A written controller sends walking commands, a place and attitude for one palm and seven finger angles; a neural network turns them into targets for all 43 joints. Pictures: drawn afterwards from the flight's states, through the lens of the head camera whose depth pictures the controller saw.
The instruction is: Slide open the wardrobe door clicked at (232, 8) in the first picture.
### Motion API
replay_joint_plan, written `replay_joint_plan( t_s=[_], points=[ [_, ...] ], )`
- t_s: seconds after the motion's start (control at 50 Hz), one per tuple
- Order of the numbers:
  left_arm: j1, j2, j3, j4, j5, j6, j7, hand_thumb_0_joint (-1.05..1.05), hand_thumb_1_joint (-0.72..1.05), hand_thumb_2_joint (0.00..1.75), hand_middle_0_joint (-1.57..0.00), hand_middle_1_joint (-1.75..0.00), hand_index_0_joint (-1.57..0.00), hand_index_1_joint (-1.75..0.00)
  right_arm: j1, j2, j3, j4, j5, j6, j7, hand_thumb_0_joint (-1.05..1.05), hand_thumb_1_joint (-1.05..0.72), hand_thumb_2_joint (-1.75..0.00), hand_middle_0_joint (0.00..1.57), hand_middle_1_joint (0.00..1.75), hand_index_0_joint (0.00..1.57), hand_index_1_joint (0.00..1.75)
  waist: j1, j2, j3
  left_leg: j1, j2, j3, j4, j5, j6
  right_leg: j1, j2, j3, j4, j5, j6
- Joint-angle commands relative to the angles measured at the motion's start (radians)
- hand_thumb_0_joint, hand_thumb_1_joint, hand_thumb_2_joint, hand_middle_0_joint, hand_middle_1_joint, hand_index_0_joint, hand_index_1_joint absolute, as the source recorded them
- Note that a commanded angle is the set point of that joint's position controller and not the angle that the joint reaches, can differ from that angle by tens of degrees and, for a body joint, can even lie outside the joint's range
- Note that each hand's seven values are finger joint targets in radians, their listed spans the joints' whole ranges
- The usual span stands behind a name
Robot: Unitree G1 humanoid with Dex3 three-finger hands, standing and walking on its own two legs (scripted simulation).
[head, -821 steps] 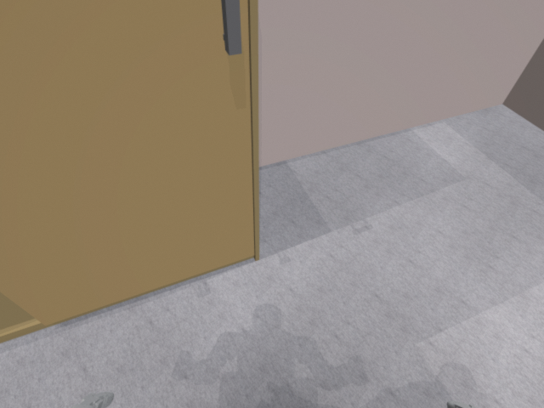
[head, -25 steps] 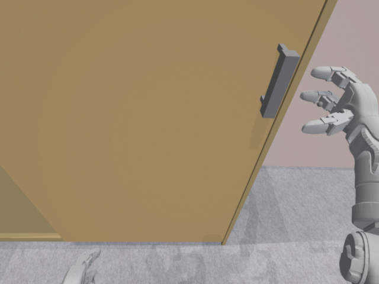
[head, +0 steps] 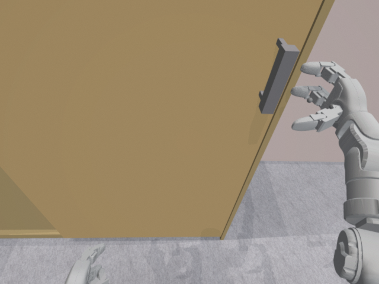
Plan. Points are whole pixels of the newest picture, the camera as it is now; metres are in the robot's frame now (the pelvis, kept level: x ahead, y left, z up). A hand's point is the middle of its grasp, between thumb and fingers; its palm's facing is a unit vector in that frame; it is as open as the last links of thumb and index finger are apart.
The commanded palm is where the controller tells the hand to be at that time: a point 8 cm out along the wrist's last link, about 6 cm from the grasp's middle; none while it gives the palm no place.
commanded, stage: move the hooked fingers beside the handle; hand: right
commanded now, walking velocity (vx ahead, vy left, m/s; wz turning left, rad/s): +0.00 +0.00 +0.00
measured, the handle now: (273, 76) +0.48 -0.12 +0.23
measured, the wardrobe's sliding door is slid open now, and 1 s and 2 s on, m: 0.00 0.00 0.00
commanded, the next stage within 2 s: feel for the door with the fingertips in 1.06 s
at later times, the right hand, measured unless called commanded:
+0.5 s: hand (317, 88) +0.42 -0.18 +0.25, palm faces -0.04 +1.00 -0.05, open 14.0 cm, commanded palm +0.39 -0.24 +0.24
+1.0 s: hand (315, 100) +0.42 -0.19 +0.23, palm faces -0.03 +1.00 -0.06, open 14.0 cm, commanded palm +0.39 -0.24 +0.24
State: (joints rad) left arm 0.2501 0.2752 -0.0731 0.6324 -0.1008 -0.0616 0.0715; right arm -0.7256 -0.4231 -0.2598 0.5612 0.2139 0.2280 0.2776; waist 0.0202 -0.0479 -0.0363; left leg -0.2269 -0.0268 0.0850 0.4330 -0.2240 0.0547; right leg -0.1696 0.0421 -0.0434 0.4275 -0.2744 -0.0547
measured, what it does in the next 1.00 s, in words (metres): stands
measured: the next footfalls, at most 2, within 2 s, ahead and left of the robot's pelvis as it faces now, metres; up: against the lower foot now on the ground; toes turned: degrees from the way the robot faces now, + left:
none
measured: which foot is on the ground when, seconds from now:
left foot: down 0.00-1.00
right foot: down 0.00-1.00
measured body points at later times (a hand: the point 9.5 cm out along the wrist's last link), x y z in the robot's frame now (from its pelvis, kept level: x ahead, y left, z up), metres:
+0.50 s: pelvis +0.01 +0.00 +0.00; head -0.01 +0.02 +0.45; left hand +0.15 +0.25 -0.09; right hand +0.41 -0.24 +0.26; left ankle +0.00 +0.08 -0.74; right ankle -0.03 -0.08 -0.74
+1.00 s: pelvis +0.00 +0.00 +0.00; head -0.01 +0.02 +0.45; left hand +0.14 +0.25 -0.10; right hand +0.41 -0.25 +0.23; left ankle +0.00 +0.08 -0.74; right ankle -0.03 -0.08 -0.74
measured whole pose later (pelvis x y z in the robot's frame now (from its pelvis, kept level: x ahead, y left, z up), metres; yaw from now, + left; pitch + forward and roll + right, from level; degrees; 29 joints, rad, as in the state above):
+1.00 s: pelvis +0.00 +0.00 +0.00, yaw +0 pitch +1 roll +0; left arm 0.25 0.28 -0.07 0.62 -0.11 -0.04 0.07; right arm -0.73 -0.47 -0.27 0.60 0.21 0.28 0.29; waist 0.02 -0.06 -0.05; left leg -0.23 -0.03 0.08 0.43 -0.22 0.06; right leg -0.17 0.04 -0.04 0.42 -0.27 -0.05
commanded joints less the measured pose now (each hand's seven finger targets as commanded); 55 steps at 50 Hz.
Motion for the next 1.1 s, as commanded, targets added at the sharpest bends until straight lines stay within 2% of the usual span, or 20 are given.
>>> replay_joint_plan(
  t_s=[0.0, 0.04, 0.08, 0.12, 0.18, 0.24, 0.3, 0.36, 0.38, 0.44, 0.5, 0.54, 0.64, 0.72, 0.76, 0.82, 0.9, 0.98, 1.02, 1.08],
  points=[
    [-0.097, 0.113, 0.044, -0.137, -0.002, -0.07, 0.016, 0.0, 0.9, 0.9, -0.2, -0.3, -0.2, -0.3, -0.631, -0.257, -0.063, -0.277, 0.02, -0.099, -0.006, 0.0, 0.5, -0.3, 0.3, 1.2, 0.3, 1.2, 0.011, -0.067, -0.346, 0.098, 0.048, -0.08, -0.038, 0.305, -0.003, 0.159, -0.053, 0.091, -0.025, 0.335, 0.014],
    [-0.08, 0.119, 0.045, -0.113, -0.005, -0.067, 0.014, 0.0, 0.9, 0.9, -0.2, -0.3, -0.2, -0.3, -0.551, -0.217, -0.045, -0.146, 0.017, -0.052, -0.012, 0.0, 0.5, -0.3, 0.3, 1.2, 0.3, 1.2, 0.012, -0.021, -0.245, 0.059, 0.045, -0.069, -0.048, 0.268, -0.002, 0.099, -0.055, 0.093, -0.039, 0.293, 0.018],
    [-0.071, 0.131, 0.05, -0.112, -0.009, -0.053, 0.007, 0.0, 0.9, 0.9, -0.2, -0.3, -0.2, -0.3, -0.458, -0.219, -0.055, -0.063, 0.011, -0.003, -0.01, 0.0, 0.5, -0.3, 0.3, 1.2, 0.3, 1.2, -0.004, 0.029, -0.213, 0.075, 0.048, -0.068, -0.047, 0.283, -0.003, 0.051, -0.055, 0.086, -0.046, 0.29, 0.015],
    [-0.066, 0.137, 0.057, -0.116, -0.01, -0.04, 0.003, 0.0, 0.9, 0.9, -0.2, -0.3, -0.2, -0.3, -0.39, -0.225, -0.065, -0.008, 0.009, 0.033, -0.009, 0.0, 0.5, -0.3, 0.3, 1.2, 0.3, 1.2, -0.01, 0.079, -0.207, 0.078, 0.051, -0.068, -0.042, 0.287, -0.007, 0.017, -0.053, 0.081, -0.046, 0.278, 0.013],
    [-0.075, 0.136, 0.061, -0.147, -0.008, -0.033, -0.004, 0.0, 0.9, 0.9, -0.2, -0.3, -0.2, -0.3, -0.393, -0.214, -0.058, -0.111, 0.016, 0.01, -0.004, 0.0, 0.5, -0.3, 0.3, 1.2, 0.3, 1.2, -0.017, 0.097, -0.272, 0.118, 0.053, -0.072, -0.028, 0.331, -0.007, 0.041, -0.056, 0.079, -0.038, 0.325, 0.01],
    [-0.095, 0.124, 0.06, -0.165, -0.003, -0.045, 0.001, 0.0, 0.9, 0.9, -0.2, -0.3, -0.2, -0.3, -0.512, -0.241, -0.073, -0.274, 0.025, -0.056, -0.01, 0.0, 0.5, -0.3, 0.3, 1.2, 0.3, 1.2, -0.01, 0.082, -0.35, 0.148, 0.052, -0.083, -0.024, 0.346, -0.009, 0.093, -0.053, 0.079, -0.027, 0.335, 0.001],
    [-0.104, 0.117, 0.056, -0.171, 0.005, -0.056, 0.008, 0.0, 0.9, 0.9, -0.2, -0.3, -0.2, -0.3, -0.591, -0.344, -0.149, -0.405, 0.018, -0.109, -0.023, 0.0, 0.5, -0.3, 0.3, 1.2, 0.3, 1.2, -0.018, 0.016, -0.433, 0.21, 0.053, -0.097, -0.019, 0.395, -0.009, 0.142, -0.05, 0.075, -0.023, 0.385, -0.003],
    [-0.099, 0.114, 0.053, -0.153, 0.004, -0.056, 0.009, 0.0, 0.9, 0.9, -0.2, -0.3, -0.2, -0.3, -0.556, -0.327, -0.126, -0.375, 0.002, -0.093, -0.031, 0.0, 0.5, -0.3, 0.3, 1.2, 0.3, 1.2, -0.012, -0.045, -0.374, 0.174, 0.054, -0.087, -0.033, 0.382, -0.007, 0.148, -0.055, 0.072, -0.026, 0.398, 0.01],
    [-0.106, 0.111, 0.047, -0.145, 0.0, -0.056, 0.01, 0.0, 0.9, 0.9, -0.2, -0.3, -0.2, -0.3, -0.546, -0.265, -0.082, -0.327, 0.0, -0.073, -0.027, 0.0, 0.5, -0.3, 0.3, 1.2, 0.3, 1.2, -0.002, -0.076, -0.307, 0.137, 0.051, -0.083, -0.039, 0.358, -0.003, 0.13, -0.052, 0.071, -0.034, 0.37, 0.013],
    [-0.091, 0.125, 0.051, -0.127, -0.008, -0.046, 0.008, 0.0, 0.9, 0.9, -0.2, -0.3, -0.2, -0.3, -0.406, -0.218, -0.059, -0.135, 0.011, 0.016, -0.01, 0.0, 0.5, -0.3, 0.3, 1.2, 0.3, 1.2, -0.003, 0.009, -0.194, 0.08, 0.048, -0.072, -0.051, 0.3, -0.005, 0.055, -0.052, 0.078, -0.045, 0.29, 0.012],
    [-0.085, 0.139, 0.057, -0.134, -0.015, -0.026, 0.005, 0.0, 0.9, 0.9, -0.2, -0.3, -0.2, -0.3, -0.373, -0.205, -0.036, -0.072, 0.016, 0.066, 0.018, 0.0, 0.5, -0.3, 0.3, 1.2, 0.3, 1.2, 0.001, 0.063, -0.199, 0.076, 0.053, -0.072, -0.046, 0.301, -0.01, 0.027, -0.05, 0.076, -0.039, 0.271, 0.009],
    [-0.096, 0.133, 0.061, -0.149, -0.014, -0.03, 0.004, 0.0, 0.9, 0.9, -0.2, -0.3, -0.2, -0.3, -0.412, -0.176, -0.014, -0.14, 0.027, 0.046, 0.024, 0.0, 0.5, -0.3, 0.3, 1.2, 0.3, 1.2, 0.007, 0.08, -0.251, 0.076, 0.052, -0.071, -0.037, 0.311, -0.01, 0.059, -0.05, 0.08, -0.024, 0.29, 0.003],
    [-0.123, 0.113, 0.054, -0.164, -0.003, -0.051, 0.01, 0.0, 0.9, 0.9, -0.2, -0.3, -0.2, -0.3, -0.595, -0.259, -0.079, -0.374, 0.047, -0.074, 0.004, 0.0, 0.5, -0.3, 0.3, 1.2, 0.3, 1.2, 0.002, 0.027, -0.401, 0.145, 0.05, -0.085, -0.023, 0.363, -0.007, 0.154, -0.044, 0.088, -0.006, 0.36, 0.001],
    [-0.121, 0.111, 0.043, -0.141, 0.002, -0.052, 0.013, 0.0, 0.9, 0.9, -0.2, -0.3, -0.2, -0.3, -0.587, -0.319, -0.129, -0.323, 0.021, -0.077, -0.033, 0.0, 0.5, -0.3, 0.3, 1.2, 0.3, 1.2, -0.008, -0.004, -0.342, 0.16, 0.053, -0.085, -0.037, 0.336, -0.006, 0.111, -0.042, 0.082, -0.03, 0.328, 0.006],
    [-0.118, 0.114, 0.045, -0.136, -0.001, -0.041, 0.009, 0.0, 0.9, 0.9, -0.2, -0.3, -0.2, -0.3, -0.489, -0.296, -0.112, -0.226, 0.004, -0.037, -0.04, 0.0, 0.5, -0.3, 0.3, 1.2, 0.3, 1.2, -0.021, -0.01, -0.283, 0.139, 0.056, -0.084, -0.046, 0.313, -0.006, 0.081, -0.048, 0.075, -0.039, 0.31, 0.008],
    [-0.092, 0.128, 0.045, -0.122, -0.01, -0.023, 0.01, 0.0, 0.9, 0.9, -0.2, -0.3, -0.2, -0.3, -0.433, -0.242, -0.057, -0.05, -0.003, 0.032, -0.023, 0.0, 0.5, -0.3, 0.3, 1.2, 0.3, 1.2, 0.002, 0.038, -0.168, 0.081, 0.056, -0.078, -0.059, 0.259, -0.01, 0.004, -0.047, 0.077, -0.053, 0.233, 0.009],
    [-0.096, 0.137, 0.057, -0.158, -0.011, -0.016, 0.005, 0.0, 0.9, 0.9, -0.2, -0.3, -0.2, -0.3, -0.399, -0.262, -0.073, -0.101, 0.015, 0.021, 0.022, 0.0, 0.5, -0.3, 0.3, 1.2, 0.3, 1.2, -0.007, 0.097, -0.281, 0.147, 0.059, -0.085, -0.035, 0.339, -0.013, 0.024, -0.047, 0.071, -0.031, 0.288, 0.0],
    [-0.123, 0.118, 0.054, -0.182, -0.008, -0.046, 0.007, 0.0, 0.9, 0.9, -0.2, -0.3, -0.2, -0.3, -0.574, -0.247, -0.046, -0.391, 0.041, -0.088, 0.04, 0.0, 0.5, -0.3, 0.3, 1.2, 0.3, 1.2, 0.004, 0.002, -0.407, 0.152, 0.052, -0.089, -0.026, 0.369, -0.005, 0.16, -0.048, 0.085, -0.012, 0.366, -0.002],
    [-0.123, 0.112, 0.049, -0.171, -0.004, -0.057, 0.011, 0.0, 0.9, 0.9, -0.2, -0.3, -0.2, -0.3, -0.586, -0.244, -0.061, -0.401, 0.051, -0.101, 0.029, 0.0, 0.5, -0.3, 0.3, 1.2, 0.3, 1.2, 0.003, -0.026, -0.403, 0.135, 0.048, -0.085, -0.029, 0.358, -0.004, 0.183, -0.047, 0.089, -0.009, 0.374, 0.003],
    [-0.115, 0.121, 0.046, -0.134, -0.005, -0.054, 0.014, 0.0, 0.9, 0.9, -0.2, -0.3, -0.2, -0.3, -0.562, -0.276, -0.098, -0.287, 0.042, -0.06, -0.003, 0.0, 0.5, -0.3, 0.3, 1.2, 0.3, 1.2, 0.002, -0.008, -0.285, 0.107, 0.046, -0.081, -0.055, 0.282, -0.005, 0.104, -0.046, 0.085, -0.035, 0.286, 0.005]
  ],
)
